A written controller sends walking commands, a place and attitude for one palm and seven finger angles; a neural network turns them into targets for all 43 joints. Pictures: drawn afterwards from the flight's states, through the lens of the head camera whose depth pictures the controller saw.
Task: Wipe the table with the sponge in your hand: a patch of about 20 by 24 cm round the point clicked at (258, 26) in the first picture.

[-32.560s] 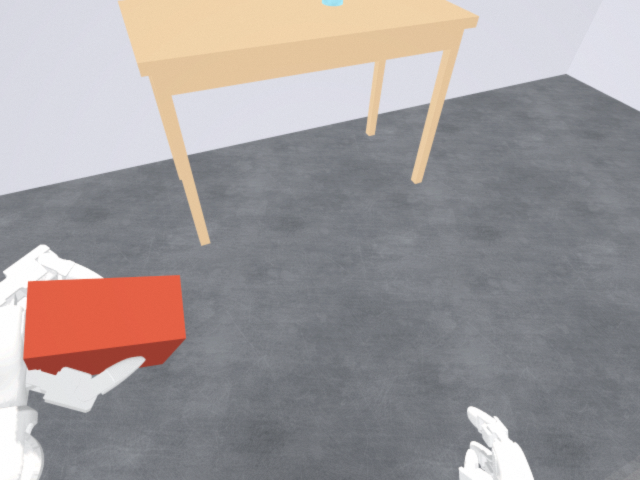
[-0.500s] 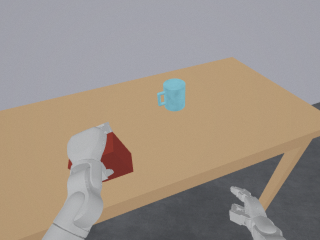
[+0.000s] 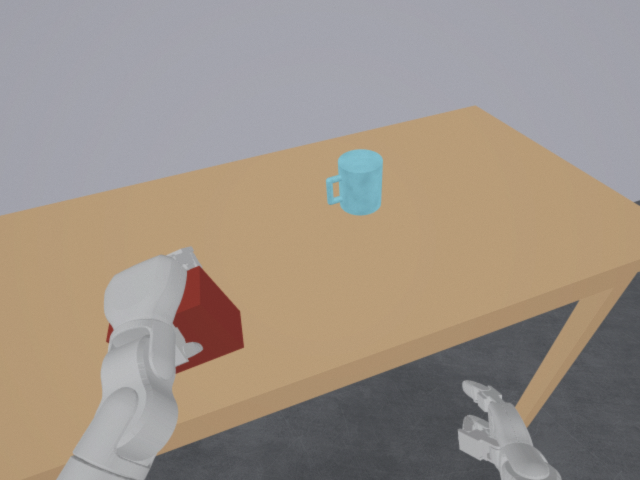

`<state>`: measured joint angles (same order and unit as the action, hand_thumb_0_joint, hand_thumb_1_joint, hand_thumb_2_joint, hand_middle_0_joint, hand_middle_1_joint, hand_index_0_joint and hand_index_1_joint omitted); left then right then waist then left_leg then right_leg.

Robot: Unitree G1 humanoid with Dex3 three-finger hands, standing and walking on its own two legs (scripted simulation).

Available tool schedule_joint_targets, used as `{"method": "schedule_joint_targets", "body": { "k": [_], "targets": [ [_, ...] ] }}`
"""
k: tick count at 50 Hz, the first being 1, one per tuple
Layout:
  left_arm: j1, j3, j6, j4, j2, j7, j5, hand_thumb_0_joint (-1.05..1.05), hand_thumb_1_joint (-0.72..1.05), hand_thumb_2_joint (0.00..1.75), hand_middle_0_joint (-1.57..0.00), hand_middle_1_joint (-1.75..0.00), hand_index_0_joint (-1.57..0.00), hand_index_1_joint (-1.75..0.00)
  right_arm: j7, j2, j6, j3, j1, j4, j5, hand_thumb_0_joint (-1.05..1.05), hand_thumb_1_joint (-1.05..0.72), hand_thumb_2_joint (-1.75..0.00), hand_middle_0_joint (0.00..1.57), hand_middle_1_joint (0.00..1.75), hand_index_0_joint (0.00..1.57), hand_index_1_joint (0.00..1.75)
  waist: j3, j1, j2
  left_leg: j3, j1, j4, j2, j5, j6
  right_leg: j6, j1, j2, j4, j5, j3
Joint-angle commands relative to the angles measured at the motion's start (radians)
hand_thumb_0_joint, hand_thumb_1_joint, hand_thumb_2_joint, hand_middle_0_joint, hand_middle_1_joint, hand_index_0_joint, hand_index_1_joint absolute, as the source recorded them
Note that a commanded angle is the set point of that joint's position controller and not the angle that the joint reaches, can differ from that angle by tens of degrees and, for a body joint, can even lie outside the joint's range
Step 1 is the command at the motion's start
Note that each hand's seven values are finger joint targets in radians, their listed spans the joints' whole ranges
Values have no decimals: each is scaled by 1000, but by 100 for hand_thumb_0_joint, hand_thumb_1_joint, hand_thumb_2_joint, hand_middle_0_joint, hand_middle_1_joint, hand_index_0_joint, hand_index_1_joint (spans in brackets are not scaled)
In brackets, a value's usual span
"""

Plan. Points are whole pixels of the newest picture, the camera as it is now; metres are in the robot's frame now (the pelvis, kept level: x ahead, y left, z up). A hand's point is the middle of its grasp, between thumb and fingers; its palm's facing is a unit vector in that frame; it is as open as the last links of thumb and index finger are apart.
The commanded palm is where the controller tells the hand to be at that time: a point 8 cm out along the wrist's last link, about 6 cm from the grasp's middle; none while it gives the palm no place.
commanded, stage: wipe forward along the middle lane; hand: left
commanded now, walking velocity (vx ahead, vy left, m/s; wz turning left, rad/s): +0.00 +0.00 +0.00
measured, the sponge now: (188, 331) +0.27 +0.22 +0.06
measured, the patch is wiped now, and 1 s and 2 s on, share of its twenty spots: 1.00 1.00 1.00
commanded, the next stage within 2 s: slide back across to the first lane in 1.58 s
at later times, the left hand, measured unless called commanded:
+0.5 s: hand (173, 298) +0.30 +0.25 +0.09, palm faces +0.02 -0.09 -1.00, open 9.8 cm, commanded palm +0.27 +0.26 +0.13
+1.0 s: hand (166, 273) +0.34 +0.28 +0.09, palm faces -0.06 -0.02 -1.00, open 9.8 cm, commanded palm +0.32 +0.29 +0.12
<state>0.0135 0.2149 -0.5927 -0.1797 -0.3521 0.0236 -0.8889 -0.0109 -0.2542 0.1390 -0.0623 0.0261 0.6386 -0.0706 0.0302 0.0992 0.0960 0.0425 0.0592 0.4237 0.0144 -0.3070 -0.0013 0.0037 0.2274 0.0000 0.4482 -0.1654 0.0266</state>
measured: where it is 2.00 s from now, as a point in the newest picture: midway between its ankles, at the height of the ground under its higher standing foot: outside the picture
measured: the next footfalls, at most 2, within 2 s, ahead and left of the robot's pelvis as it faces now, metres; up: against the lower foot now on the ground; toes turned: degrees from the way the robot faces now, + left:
none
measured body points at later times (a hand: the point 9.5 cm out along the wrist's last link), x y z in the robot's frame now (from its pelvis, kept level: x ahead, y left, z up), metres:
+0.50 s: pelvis +0.00 -0.01 +0.00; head -0.01 -0.05 +0.45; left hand +0.29 +0.25 +0.15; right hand +0.24 -0.22 -0.09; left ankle -0.05 +0.12 -0.74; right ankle +0.05 -0.12 -0.74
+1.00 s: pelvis -0.02 -0.02 +0.00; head -0.01 -0.06 +0.45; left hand +0.34 +0.27 +0.15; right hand +0.15 -0.27 -0.12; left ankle -0.05 +0.12 -0.74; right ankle +0.05 -0.12 -0.74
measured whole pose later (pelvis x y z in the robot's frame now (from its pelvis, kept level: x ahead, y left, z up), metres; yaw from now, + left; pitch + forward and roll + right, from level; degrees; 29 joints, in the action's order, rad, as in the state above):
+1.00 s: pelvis -0.02 -0.02 +0.00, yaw +2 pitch +3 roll +1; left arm 0.49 0.08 -0.30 0.59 -0.47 0.02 -0.97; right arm -0.09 -0.30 0.05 -0.03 0.15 0.72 -0.07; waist 0.05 0.04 0.07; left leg 0.01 0.24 0.46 0.02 -0.27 -0.02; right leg 0.02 0.39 0.00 0.46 -0.13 0.00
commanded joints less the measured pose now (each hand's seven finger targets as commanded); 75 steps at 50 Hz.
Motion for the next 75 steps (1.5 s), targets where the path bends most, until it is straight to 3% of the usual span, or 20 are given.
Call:
{"method": "schedule_joint_targets", "body": {
  "k": [1,10,12,20,23,27,30,32,37,40,42,45,47,50,52,60,62,65,72,75],
  "targets": [
    [200,-83,-3,-67,-137,17,-42,0,10,130,-120,-160,-120,-160,-15,-107,-60,41,-249,-174,-3,0,-90,-90,20,30,20,30,104,12,-125,-32,140,-84,-24,218,38,68,-158,-36,-62,21,8],
    [285,-92,5,51,-158,23,-75,0,10,130,-120,-160,-120,-160,-31,-107,-76,38,-235,-149,-2,0,-90,-90,20,30,20,30,131,14,-117,-26,136,-86,-35,234,34,70,-170,-33,-66,42,9],
    [295,-135,3,84,-206,26,-79,0,10,130,-120,-160,-120,-160,-34,-112,-81,39,-235,-146,-2,0,-90,-90,20,30,20,30,128,16,-133,-30,137,-85,-37,214,33,71,-162,-38,-74,17,25],
    [392,-93,6,261,-200,-1,-107,0,10,130,-120,-160,-120,-160,-41,-120,-94,36,-216,-125,-8,0,-90,-90,20,30,20,30,140,-1,-144,-17,158,-76,-48,211,32,59,-155,-25,-74,31,5],
    [396,-142,37,254,-241,-6,-99,0,10,130,-120,-160,-120,-160,-46,-123,-105,44,-200,-136,-3,0,-90,-90,20,30,20,30,202,8,-159,-13,157,-63,-54,221,38,55,-197,-19,-62,59,6],
    [385,-178,88,326,-265,-5,-88,0,10,130,-120,-160,-120,-160,-55,-130,-111,49,-171,-123,0,0,-90,-90,20,30,20,30,156,0,-190,-17,176,-58,-53,189,35,53,-162,-23,-77,39,32],
    [488,-123,111,395,-227,-5,-103,0,10,130,-120,-160,-120,-160,-63,-132,-116,52,-147,-105,-2,0,-90,-90,20,30,20,30,109,-25,-186,-9,191,-61,-50,142,35,47,-98,-18,-94,-31,11],
    [522,-165,122,439,-282,-1,-110,0,10,130,-120,-160,-120,-160,-69,-139,-119,54,-133,-99,0,0,-90,-90,20,30,20,30,91,-24,-183,-12,197,-65,-51,105,33,49,-76,-21,-110,-98,24],
    [592,-184,166,580,-320,3,-116,0,10,130,-120,-160,-120,-160,-82,-146,-125,58,-86,-80,-2,0,-90,-90,20,30,20,30,121,-31,-179,-3,236,-65,-53,61,27,44,-68,-13,-110,-149,20],
    [618,-138,197,629,-267,5,-109,0,10,130,-120,-160,-120,-160,-85,-146,-130,63,-63,-83,-6,0,-90,-90,20,30,20,30,154,-39,-162,4,252,-56,-52,63,28,39,-68,-6,-98,-125,4],
    [634,-216,219,658,-360,12,-108,0,10,130,-120,-160,-120,-160,-89,-154,-130,64,-52,-82,-3,0,-90,-90,20,30,20,30,170,-35,-190,-3,271,-51,-52,41,29,38,-78,-5,-102,-158,25],
    [667,-193,253,728,-343,21,-109,0,10,130,-120,-160,-120,-160,-91,-157,-133,68,-26,-74,-6,0,-90,-90,20,30,20,30,149,-51,-205,2,306,-45,-51,29,30,31,-59,1,-102,-167,18],
    [707,-243,278,749,-405,32,-112,0,10,130,-120,-160,-120,-160,-94,-162,-135,71,-12,-67,-4,0,-90,-90,20,30,20,30,154,-52,-193,-2,315,-44,-51,12,30,32,-49,1,-104,-193,29],
    [755,-195,302,803,-364,45,-115,0,10,130,-120,-160,-120,-160,-96,-162,-138,72,8,-65,-8,0,-90,-90,20,30,20,30,145,-69,-197,2,336,-45,-50,-3,29,27,-26,4,-102,-200,13],
    [787,-236,317,835,-414,56,-119,0,10,130,-120,-160,-120,-160,-95,-166,-141,77,27,-55,-8,0,-90,-90,20,30,20,30,156,-68,-193,-3,343,-48,-51,-15,30,29,-23,3,-104,-214,18],
    [855,-210,353,950,-400,79,-120,0,10,130,-120,-160,-120,-160,-92,-171,-138,85,72,-36,-13,0,-90,-90,20,30,20,30,207,-82,-188,1,368,-40,-49,4,33,24,-32,7,-93,-165,9],
    [902,-249,365,974,-461,87,-129,0,10,130,-120,-160,-120,-160,-93,-176,-137,86,82,-24,-12,0,-90,-90,20,30,20,30,208,-89,-179,-5,378,-41,-48,-2,32,26,-23,6,-93,-170,11],
    [891,-210,377,1013,-404,91,-132,0,10,130,-120,-160,-120,-160,-86,-173,-134,89,100,-20,-12,0,-90,-90,20,30,20,30,220,-94,-174,-3,371,-35,-44,37,33,29,-20,2,-80,-103,-3],
    [1010,-231,394,1065,-460,105,-142,0,10,130,-120,-160,-120,-160,-86,-182,-133,89,126,-3,-14,0,-90,-90,20,30,20,30,226,-114,-166,-14,383,-42,-42,28,34,30,9,-1,-80,-102,-7],
    [1029,-189,397,1098,-410,111,-150,0,10,130,-120,-160,-120,-160,-83,-178,-131,91,146,3,-13,0,-90,-90,20,30,20,30,240,-130,-167,-10,370,-30,-37,63,35,30,20,-2,-65,-47,-17]
  ]
}}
